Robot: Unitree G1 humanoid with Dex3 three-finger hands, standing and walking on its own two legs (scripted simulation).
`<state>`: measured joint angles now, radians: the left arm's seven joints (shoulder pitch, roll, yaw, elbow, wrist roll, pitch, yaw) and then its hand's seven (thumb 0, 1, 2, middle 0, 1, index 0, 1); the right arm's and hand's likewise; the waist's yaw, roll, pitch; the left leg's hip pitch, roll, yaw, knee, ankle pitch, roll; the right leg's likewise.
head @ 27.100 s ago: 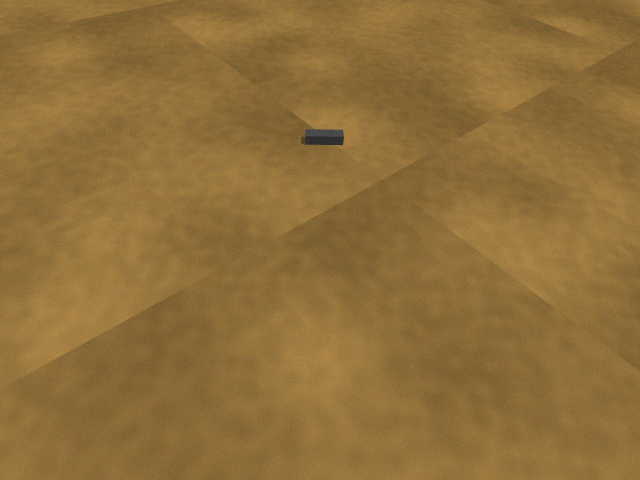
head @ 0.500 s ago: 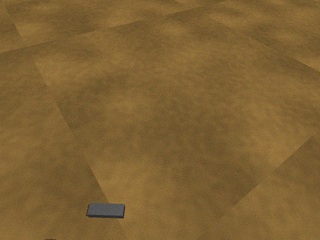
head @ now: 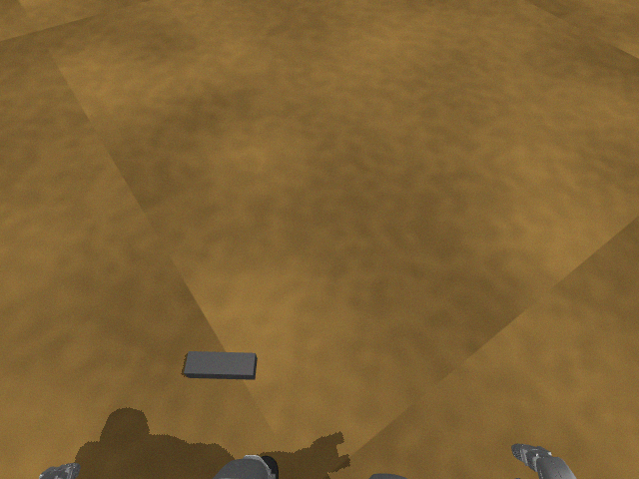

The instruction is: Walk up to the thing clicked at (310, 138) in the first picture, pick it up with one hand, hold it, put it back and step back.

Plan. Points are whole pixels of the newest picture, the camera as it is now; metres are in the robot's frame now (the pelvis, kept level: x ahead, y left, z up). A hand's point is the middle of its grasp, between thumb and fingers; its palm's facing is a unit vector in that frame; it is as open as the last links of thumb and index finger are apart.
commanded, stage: walk up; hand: left
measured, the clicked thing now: (221, 365) +0.46 +0.26 -0.74
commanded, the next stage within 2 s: none
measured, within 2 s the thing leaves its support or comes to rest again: neither
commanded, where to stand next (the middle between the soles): +0.08 +0.04 m, yaw -2 degrees
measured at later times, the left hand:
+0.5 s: hand out of the picture +0.06 +0.32 -0.17, palm faces +0.00 -0.94 -0.33, open 7.4 cm
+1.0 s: hand out of the picture +0.08 +0.27 -0.14, palm faces +0.05 -0.88 -0.47, open 7.4 cm
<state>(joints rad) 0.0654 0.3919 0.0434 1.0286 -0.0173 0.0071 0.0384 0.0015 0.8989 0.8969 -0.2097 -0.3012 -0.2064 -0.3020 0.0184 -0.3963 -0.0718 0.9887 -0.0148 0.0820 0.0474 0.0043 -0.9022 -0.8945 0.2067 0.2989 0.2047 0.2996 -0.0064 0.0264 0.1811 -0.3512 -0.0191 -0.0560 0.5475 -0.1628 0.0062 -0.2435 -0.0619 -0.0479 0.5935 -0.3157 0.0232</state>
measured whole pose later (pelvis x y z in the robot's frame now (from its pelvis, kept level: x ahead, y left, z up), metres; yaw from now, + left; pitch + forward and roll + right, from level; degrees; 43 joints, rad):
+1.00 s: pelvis -0.04 -0.01 -0.02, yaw +2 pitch -3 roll +0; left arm 0.12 0.37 0.06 0.83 0.02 -0.01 0.03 0.00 0.89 0.90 -0.21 -0.30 -0.21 -0.30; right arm 0.21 -0.41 -0.05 0.87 -0.04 0.08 0.03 0.00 -0.90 -0.89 0.21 0.30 0.21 0.30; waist 0.00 0.07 0.17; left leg -0.41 -0.02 -0.10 1.03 -0.53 0.01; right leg -0.46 -0.04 -0.01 0.69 -0.18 0.00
